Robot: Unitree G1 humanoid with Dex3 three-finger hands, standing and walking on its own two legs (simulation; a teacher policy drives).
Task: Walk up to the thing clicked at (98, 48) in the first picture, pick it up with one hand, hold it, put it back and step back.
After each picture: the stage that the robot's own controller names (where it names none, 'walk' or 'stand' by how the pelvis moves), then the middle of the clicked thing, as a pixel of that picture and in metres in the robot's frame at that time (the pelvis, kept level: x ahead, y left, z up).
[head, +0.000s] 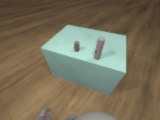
stand; (99, 49) +0.71 -0.05 -0.02
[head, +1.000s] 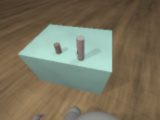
walk; (80, 49) +0.61 +0.15 +0.01
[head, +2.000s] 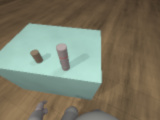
stand; (64, 59) +0.44 +0.23 +0.02
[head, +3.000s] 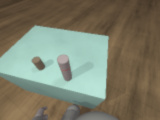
stand; (65, 69) +0.35 +0.20 +0.00
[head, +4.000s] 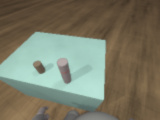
stand; (65, 72) +0.36 +0.20 -0.01
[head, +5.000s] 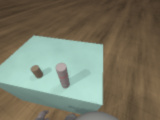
stand; (63, 77) +0.33 +0.21 -0.02
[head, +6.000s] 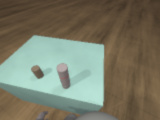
stand; (64, 77) +0.33 +0.20 -0.02
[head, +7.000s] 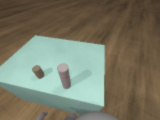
stand; (65, 77) +0.33 +0.20 -0.02
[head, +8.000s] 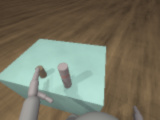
rise first; (65, 76) +0.34 +0.22 -0.02
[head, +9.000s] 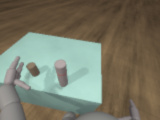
go down; (62, 74) +0.34 +0.20 +0.00
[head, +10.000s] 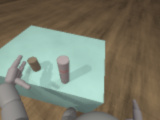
go down; (64, 71) +0.35 +0.20 +0.02
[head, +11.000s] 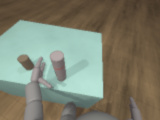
close in; (59, 68) +0.35 +0.21 +0.05
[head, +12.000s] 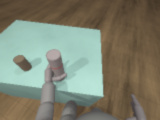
close; (57, 67) +0.35 +0.21 +0.07
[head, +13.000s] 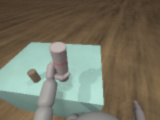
lift; (61, 65) +0.29 +0.17 +0.20
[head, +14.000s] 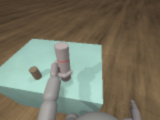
hold; (64, 64) +0.33 +0.18 +0.16
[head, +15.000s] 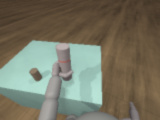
hold; (65, 64) +0.33 +0.17 +0.15
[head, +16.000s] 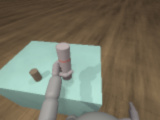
hold; (65, 63) +0.34 +0.17 +0.15
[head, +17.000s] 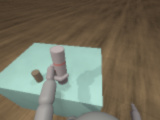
crouch; (60, 67) +0.30 +0.20 +0.16
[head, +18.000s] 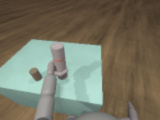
lower; (60, 63) +0.35 +0.21 +0.14
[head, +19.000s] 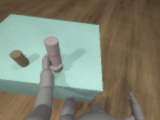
lower; (55, 57) +0.41 +0.22 +0.08
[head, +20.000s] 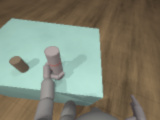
lower; (56, 65) +0.36 +0.22 +0.07
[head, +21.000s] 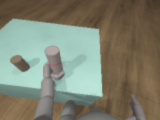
lower; (56, 65) +0.36 +0.22 +0.07
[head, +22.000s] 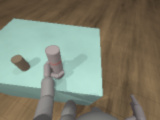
lower; (56, 64) +0.36 +0.22 +0.07
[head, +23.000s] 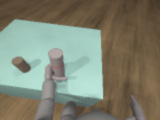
open; (58, 67) +0.35 +0.21 +0.06
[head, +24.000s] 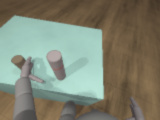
sink last; (58, 68) +0.34 +0.21 +0.05
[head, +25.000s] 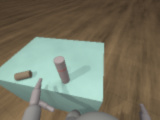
sink last; (62, 71) +0.36 +0.23 +0.03
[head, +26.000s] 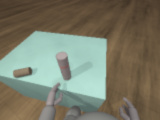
stand; (64, 68) +0.37 +0.22 +0.04
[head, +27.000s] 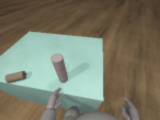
stand; (60, 70) +0.35 +0.22 +0.05
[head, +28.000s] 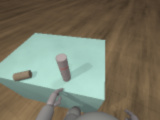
stand; (64, 69) +0.37 +0.21 +0.03
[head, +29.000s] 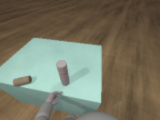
stand; (63, 74) +0.37 +0.21 -0.02
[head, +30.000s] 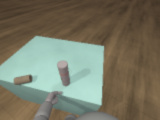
stand; (64, 74) +0.36 +0.20 -0.02
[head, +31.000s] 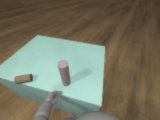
stand; (65, 74) +0.36 +0.20 -0.02
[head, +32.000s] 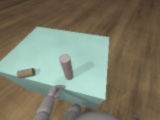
walk; (67, 68) +0.38 +0.18 -0.01
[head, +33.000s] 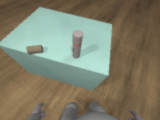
walk; (76, 46) +0.55 +0.16 +0.00
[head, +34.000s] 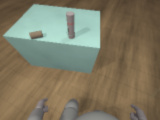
walk; (71, 26) +0.79 +0.25 +0.01
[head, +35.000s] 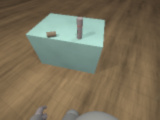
stand; (79, 29) +0.96 +0.21 +0.00
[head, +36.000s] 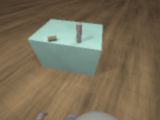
stand; (79, 33) +0.97 +0.20 -0.02
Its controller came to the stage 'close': yes
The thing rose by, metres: 0.19
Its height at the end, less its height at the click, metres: +0.00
